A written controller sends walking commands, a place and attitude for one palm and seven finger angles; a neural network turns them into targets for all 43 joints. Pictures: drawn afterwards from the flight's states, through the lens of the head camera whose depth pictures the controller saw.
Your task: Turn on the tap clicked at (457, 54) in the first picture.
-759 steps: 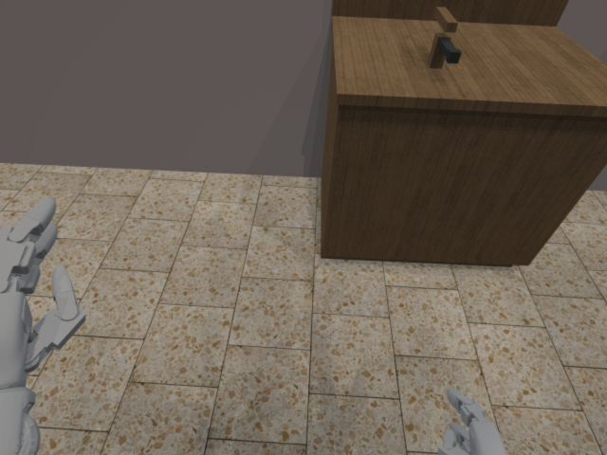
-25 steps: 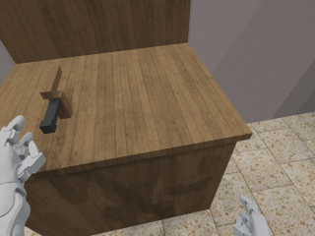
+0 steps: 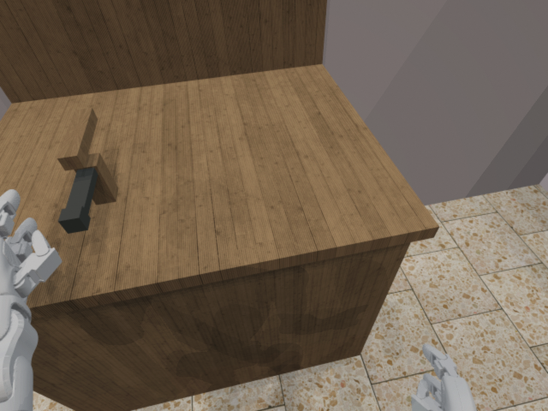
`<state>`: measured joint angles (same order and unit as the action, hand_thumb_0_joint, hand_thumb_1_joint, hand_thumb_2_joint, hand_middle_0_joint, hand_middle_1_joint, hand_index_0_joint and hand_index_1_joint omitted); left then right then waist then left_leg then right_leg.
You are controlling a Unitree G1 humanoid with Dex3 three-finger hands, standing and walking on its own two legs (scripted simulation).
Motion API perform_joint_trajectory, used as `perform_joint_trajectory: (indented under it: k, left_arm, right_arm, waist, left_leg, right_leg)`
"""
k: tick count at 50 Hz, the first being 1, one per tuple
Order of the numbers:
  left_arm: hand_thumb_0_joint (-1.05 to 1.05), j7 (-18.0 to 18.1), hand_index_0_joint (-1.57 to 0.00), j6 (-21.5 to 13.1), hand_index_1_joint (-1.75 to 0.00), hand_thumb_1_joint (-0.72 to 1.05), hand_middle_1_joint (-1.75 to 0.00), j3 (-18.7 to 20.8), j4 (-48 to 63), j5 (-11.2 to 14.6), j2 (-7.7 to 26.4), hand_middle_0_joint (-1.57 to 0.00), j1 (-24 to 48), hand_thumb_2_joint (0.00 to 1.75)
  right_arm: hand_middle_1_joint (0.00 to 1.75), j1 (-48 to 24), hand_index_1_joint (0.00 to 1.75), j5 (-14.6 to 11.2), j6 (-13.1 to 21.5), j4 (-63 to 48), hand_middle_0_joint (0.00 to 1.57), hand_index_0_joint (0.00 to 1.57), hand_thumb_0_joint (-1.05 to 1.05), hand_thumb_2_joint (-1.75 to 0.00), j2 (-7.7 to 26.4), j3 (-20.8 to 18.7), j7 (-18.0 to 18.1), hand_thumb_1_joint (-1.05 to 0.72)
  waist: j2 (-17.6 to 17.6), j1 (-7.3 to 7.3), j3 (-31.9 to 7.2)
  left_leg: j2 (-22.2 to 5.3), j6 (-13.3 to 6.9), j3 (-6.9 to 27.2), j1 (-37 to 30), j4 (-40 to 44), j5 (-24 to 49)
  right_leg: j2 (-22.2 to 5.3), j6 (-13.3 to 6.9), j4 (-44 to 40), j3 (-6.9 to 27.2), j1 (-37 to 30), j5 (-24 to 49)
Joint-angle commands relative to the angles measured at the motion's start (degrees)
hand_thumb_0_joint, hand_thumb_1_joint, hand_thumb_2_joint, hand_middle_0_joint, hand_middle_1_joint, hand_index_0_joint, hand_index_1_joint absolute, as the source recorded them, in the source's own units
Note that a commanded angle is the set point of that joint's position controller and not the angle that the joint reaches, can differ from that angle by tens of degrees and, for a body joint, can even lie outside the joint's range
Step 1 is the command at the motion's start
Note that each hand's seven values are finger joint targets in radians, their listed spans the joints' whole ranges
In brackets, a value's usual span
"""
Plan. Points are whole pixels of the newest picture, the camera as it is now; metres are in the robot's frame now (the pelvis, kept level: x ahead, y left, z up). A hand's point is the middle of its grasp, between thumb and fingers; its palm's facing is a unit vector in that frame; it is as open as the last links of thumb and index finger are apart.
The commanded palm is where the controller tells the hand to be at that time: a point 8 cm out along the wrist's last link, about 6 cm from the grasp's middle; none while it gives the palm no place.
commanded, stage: reach beside the lever's end, fingers flat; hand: left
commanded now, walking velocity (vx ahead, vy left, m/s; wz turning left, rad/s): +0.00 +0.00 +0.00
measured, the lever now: (75, 219) +0.33 +0.33 +0.12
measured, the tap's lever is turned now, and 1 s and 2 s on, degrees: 0 0 12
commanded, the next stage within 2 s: push the lever round in 0.82 s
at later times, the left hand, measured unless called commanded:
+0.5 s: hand (46, 239) +0.30 +0.36 +0.11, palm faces +0.54 -0.83 -0.13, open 7.8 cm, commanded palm +0.24 +0.40 +0.11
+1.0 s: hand (48, 244) +0.29 +0.36 +0.11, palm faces +0.54 -0.84 -0.12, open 7.8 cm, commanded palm +0.24 +0.39 +0.11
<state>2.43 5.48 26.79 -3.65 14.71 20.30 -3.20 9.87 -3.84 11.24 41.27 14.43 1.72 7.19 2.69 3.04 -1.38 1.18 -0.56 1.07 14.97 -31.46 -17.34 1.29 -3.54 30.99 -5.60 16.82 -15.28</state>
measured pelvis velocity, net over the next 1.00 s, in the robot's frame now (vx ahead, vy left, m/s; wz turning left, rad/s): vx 0.01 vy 0.02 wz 0.00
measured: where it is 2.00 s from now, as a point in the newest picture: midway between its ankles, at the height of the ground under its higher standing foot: outside the picture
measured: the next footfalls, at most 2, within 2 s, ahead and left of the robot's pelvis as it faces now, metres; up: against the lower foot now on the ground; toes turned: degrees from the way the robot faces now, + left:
none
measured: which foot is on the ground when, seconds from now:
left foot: down 0.00-1.00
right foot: down 0.00-1.00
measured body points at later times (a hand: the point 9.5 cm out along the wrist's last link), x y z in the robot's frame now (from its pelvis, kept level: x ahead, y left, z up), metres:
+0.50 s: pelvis +0.00 +0.01 +0.00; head +0.03 +0.00 +0.45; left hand +0.26 +0.41 +0.12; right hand +0.14 -0.25 -0.11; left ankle -0.01 +0.12 -0.73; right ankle +0.01 -0.08 -0.73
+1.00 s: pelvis +0.01 +0.02 +0.00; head +0.03 +0.01 +0.45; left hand +0.26 +0.40 +0.11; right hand +0.17 -0.23 -0.10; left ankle -0.01 +0.12 -0.73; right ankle +0.01 -0.08 -0.73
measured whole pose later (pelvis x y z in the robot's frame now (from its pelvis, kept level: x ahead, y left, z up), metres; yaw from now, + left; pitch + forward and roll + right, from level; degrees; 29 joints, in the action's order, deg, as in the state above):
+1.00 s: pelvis +0.01 +0.02 +0.00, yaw +0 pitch +4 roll -1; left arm -1.7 -1.2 29.6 -16.9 13.3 22.5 3.5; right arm 12.2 -3.4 10.2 40.3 14.6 1.2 6.6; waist 2.3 2.3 -2.6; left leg 1.9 -1.7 0.8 19.1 -33.9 -18.7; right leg 0.6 -2.3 32.1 -5.3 20.3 -15.9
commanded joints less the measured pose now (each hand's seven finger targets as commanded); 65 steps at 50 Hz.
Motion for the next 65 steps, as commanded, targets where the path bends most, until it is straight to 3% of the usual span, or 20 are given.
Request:
perform_joint_trajectory:
  k: [1, 4, 11, 17, 18, 21, 23, 26, 27, 28, 32, 35, 37, 40, 43, 46, 50, 53, 61, 65]
  left_arm:
    - [0.0, -0.54, -0.16, -4.88, -0.17, 0.9, -0.17, 8.02, 8.42, -0.35, 18.3, -0.16, 14.07, 0.9]
    - [0.0, -1.29, -0.16, -5.77, -0.17, 0.9, -0.17, 6.91, 5.76, -0.53, 18.48, -0.16, 18.24, 0.9]
    - [0.0, -3.45, -0.15, -8.54, -0.15, 0.9, -0.15, 10.23, -0.77, -0.94, 22.98, -0.15, 19.93, 0.9]
    - [0.0, -4.8, -0.15, -10.51, -0.15, 0.9, -0.15, 9.98, -4.44, -1.06, 23.23, -0.15, 21.5, 0.9]
    - [0.0, -5.06, -0.15, -11.02, -0.15, 0.9, -0.15, 9.97, -4.92, -0.96, 23.45, -0.15, 22.36, 0.9]
    - [0.0, -5.36, -0.15, -12.04, -0.15, 0.9, -0.15, 10.84, -5.73, -1.28, 24.63, -0.15, 22.84, 0.9]
    - [0.0, -5.62, -0.15, -12.56, -0.15, 0.9, -0.15, 8.85, -3.79, -1.0, 21.83, -0.15, 20.3, 0.9]
    - [0.0, -5.11, -0.15, -12.77, -0.15, 0.9, -0.15, 10.69, -3.5, -0.81, 22.73, -0.15, 16.49, 0.9]
    - [0.0, -5.03, -0.15, -13.05, -0.15, 0.9, -0.15, 9.12, -1.64, -0.7, 21.08, -0.15, 18.51, 0.9]
    - [0.0, -4.81, -0.15, -12.87, -0.15, 0.9, -0.15, 9.24, -1.59, -0.43, 20.19, -0.15, 16.13, 0.9]
    - [0.0, -3.44, -0.15, -11.99, -0.15, 0.9, -0.15, 9.88, -1.96, -0.73, 21.0, -0.15, 18.95, 0.9]
    - [0.0, -3.06, -0.15, -12.26, -0.15, 0.9, -0.15, 9.9, 0.12, -1.42, 21.68, -0.15, 18.89, 0.9]
    - [0.0, -2.77, -0.15, -12.9, -0.15, 0.9, -0.15, 7.24, 3.08, -2.03, 19.68, -0.15, 22.06, 0.9]
    - [0.0, -3.51, -0.15, -12.51, -0.15, 0.9, -0.15, 8.19, -0.29, -1.04, 19.23, -0.15, 17.98, 0.9]
    - [0.0, -4.25, -0.15, -11.42, -0.15, 0.9, -0.15, 7.43, -1.73, -0.84, 18.9, -0.15, 20.06, 0.9]
    - [0.0, -3.96, -0.15, -10.87, -0.15, 0.9, -0.15, 8.53, -1.11, -1.11, 20.16, -0.15, 19.44, 0.9]
    - [0.0, -3.84, -0.15, -11.41, -0.15, 0.9, -0.15, 5.78, 1.22, -1.06, 17.58, -0.15, 20.71, 0.9]
    - [0.0, -2.98, -0.15, -11.85, -0.15, 0.9, -0.15, 5.63, 2.89, -1.34, 16.56, -0.15, 17.5, 0.9]
    - [0.0, -0.63, -0.15, -10.87, -0.15, 0.9, -0.15, 6.49, 4.81, -1.81, 17.08, -0.15, 17.54, 0.9]
    - [0.0, -0.27, -0.15, -10.66, -0.15, 0.9, -0.15, 5.52, 2.68, -1.74, 16.46, -0.15, 20.34, 0.9]
  right_arm:
    - [0.3, -5.62, 0.3, -0.06, 2.74, -8.21, 0.2, 0.2, 0.0, -0.9, 7.41, -2.89, 0.54, -0.9]
    - [0.3, -4.63, 0.3, 0.17, 2.74, -7.99, 0.2, 0.2, 0.0, -0.9, 7.88, -2.97, 0.66, -0.9]
    - [0.3, -2.48, 0.3, 0.19, 2.17, -7.58, 0.2, 0.2, 0.0, -0.9, 8.48, -3.39, 0.4, -0.9]
    - [0.3, -0.23, 0.3, 0.29, 2.14, -7.71, 0.2, 0.2, 0.0, -0.9, 8.85, -3.7, 0.14, -0.9]
    - [0.3, 0.33, 0.3, 0.37, 2.17, -7.56, 0.2, 0.2, 0.0, -0.9, 9.04, -3.84, 0.09, -0.9]
    - [0.3, 0.67, 0.3, 0.26, 2.04, -7.35, 0.2, 0.2, 0.0, -0.9, 9.03, -3.88, -0.02, -0.9]
    - [0.3, 1.04, 0.3, 0.45, 2.3, -8.13, 0.2, 0.2, 0.0, -0.9, 8.92, -4.19, -0.27, -0.9]
    - [0.3, 1.01, 0.3, 0.51, 2.32, -8.09, 0.2, 0.2, 0.0, -0.9, 9.04, -4.29, -0.35, -0.9]
    - [0.3, 1.13, 0.3, 0.53, 2.45, -8.26, 0.2, 0.2, 0.0, -0.9, 8.81, -4.2, -0.46, -0.9]
    - [0.3, 1.13, 0.3, 0.55, 2.58, -8.37, 0.2, 0.2, 0.0, -0.9, 8.72, -4.41, -0.55, -0.9]
    - [0.3, 0.6, 0.3, 0.56, 2.32, -7.91, 0.2, 0.2, 0.0, -0.9, 8.89, -4.15, -0.2, -0.9]
    - [0.3, 0.24, 0.3, 0.79, 2.18, -8.25, 0.2, 0.2, 0.0, -0.9, 8.55, -4.11, -0.2, -0.9]
    - [0.3, -0.05, 0.3, 0.9, 2.38, -8.13, 0.2, 0.2, 0.0, -0.9, 8.23, -3.92, -0.12, -0.9]
    - [0.3, 0.2, 0.3, 0.92, 2.31, -7.89, 0.2, 0.2, 0.0, -0.9, 8.52, -4.05, -0.1, -0.9]
    - [0.3, -0.17, 0.3, 0.47, 1.96, -7.83, 0.2, 0.2, 0.0, -0.9, 8.52, -3.78, 0.12, -0.9]
    - [0.3, -0.44, 0.3, 0.51, 1.91, -8.2, 0.2, 0.2, 0.0, -0.9, 8.47, -3.74, 0.21, -0.9]
    - [0.3, -0.32, 0.3, 0.64, 1.97, -8.43, 0.2, 0.2, 0.0, -0.9, 8.28, -3.81, 0.0, -0.9]
    - [0.3, -0.39, 0.3, 0.74, 2.1, -8.69, 0.2, 0.2, 0.0, -0.9, 8.0, -3.95, -0.34, -0.9]
    - [0.3, -1.89, 0.3, 0.61, 1.5, -8.66, 0.2, 0.2, 0.0, -0.9, 7.73, -3.73, -0.19, -0.9]
    - [0.3, -2.37, 0.3, 0.51, 1.01, -8.32, 0.2, 0.2, 0.0, -0.9, 7.68, -3.46, -0.05, -0.9]
  waist:
    - [1.66, 0.22, -9.86]
    - [1.24, -0.89, -9.65]
    - [1.8, -0.69, -11.75]
    - [2.88, -1.17, -12.45]
    - [1.13, -1.49, -12.82]
    - [4.24, -1.17, -12.62]
    - [4.26, -0.81, -14.69]
    - [3.27, 0.01, -13.58]
    - [3.72, -0.68, -13.79]
    - [2.28, -0.08, -13.67]
    - [1.05, -0.98, -11.04]
    - [4.07, -0.48, -12.97]
    - [6.01, -1.51, -13.46]
    - [2.05, -0.93, -12.66]
    - [1.59, -1.47, -11.37]
    - [2.45, -0.81, -12.26]
    - [2.98, -1.2, -13.11]
    - [3.28, -0.41, -14.14]
    - [2.42, -0.17, -12.82]
    - [1.25, -1.15, -10.73]
  left_leg:
    - [-0.14, -1.02, 1.06, 0.73, 3.59, 11.94]
    - [-0.07, -1.26, 1.07, 1.14, 3.18, 10.6]
    - [-0.1, -1.36, 1.08, 2.56, 2.11, 12.58]
    - [-0.16, -1.29, 1.38, 2.56, 1.71, 13.36]
    - [-0.31, -1.24, 1.64, 2.34, 1.67, 13.72]
    - [-0.32, -0.96, 1.74, 2.07, 1.55, 14.55]
    - [-0.45, -0.72, 1.86, 0.46, 1.58, 16.42]
    - [-0.72, -0.37, 2.23, 0.85, 1.91, 17.58]
    - [-0.74, -0.06, 2.38, 0.17, 1.98, 18.35]
    - [-0.93, 0.14, 2.59, 0.03, 2.21, 18.76]
    - [-0.79, 0.03, 2.78, 1.67, 2.78, 14.21]
    - [-0.66, 0.5, 2.66, 0.81, 2.81, 15.39]
    - [-0.96, 0.81, 2.81, -1.46, 2.5, 16.68]
    - [-0.88, 0.58, 2.49, -0.01, 2.24, 16.74]
    - [-0.86, 0.6, 2.8, 0.64, 2.6, 14.65]
    - [-0.77, 0.68, 2.77, 0.35, 2.44, 15.63]
    - [-0.86, 0.95, 2.69, -0.98, 2.08, 17.47]
    - [-0.97, 1.26, 2.66, -1.44, 1.91, 20.1]
    - [-0.62, 0.59, 1.95, 0.16, 2.59, 16.47]
    - [-0.41, -0.38, 1.63, 2.01, 2.83, 11.57]
  right_leg:
    - [-2.2, 2.29, -4.42, 4.33, -6.08, 9.77]
    - [-2.11, 2.38, -4.51, 4.67, -4.95, 8.75]
    - [-1.97, 2.22, -3.18, 4.73, -5.91, 11.56]
    - [-1.54, 2.04, -2.42, 4.16, -4.23, 11.71]
    - [-1.33, 2.06, -2.23, 3.82, -3.95, 12.01]
    - [-1.27, 1.79, -2.01, 3.82, -3.44, 12.07]
    - [-1.04, 1.72, -1.69, 3.54, -3.68, 12.93]
    - [-0.87, 1.67, -1.66, 3.08, -3.77, 12.9]
    - [-0.97, 1.7, -1.51, 3.02, -3.39, 13.39]
    - [-0.84, 1.7, -1.6, 2.81, -3.46, 13.2]
    - [-0.93, 1.87, -2.06, 2.8, -1.62, 9.62]
    - [-0.98, 1.58, -1.7, 2.97, -2.73, 10.03]
    - [-0.91, 1.56, -1.54, 2.91, -1.48, 10.34]
    - [-0.82, 1.67, -1.7, 2.9, -2.37, 11.5]
    - [-0.89, 1.68, -1.92, 2.69, -1.34, 10.08]
    - [-0.99, 1.58, -1.81, 2.76, -2.13, 10.75]
    - [-0.88, 1.58, -1.56, 2.75, -1.93, 12.04]
    - [-0.92, 1.55, -1.16, 2.68, -3.05, 13.45]
    - [-1.34, 1.72, -1.97, 3.21, -4.36, 12.59]
    - [-1.46, 1.96, -2.92, 3.88, -3.51, 9.62]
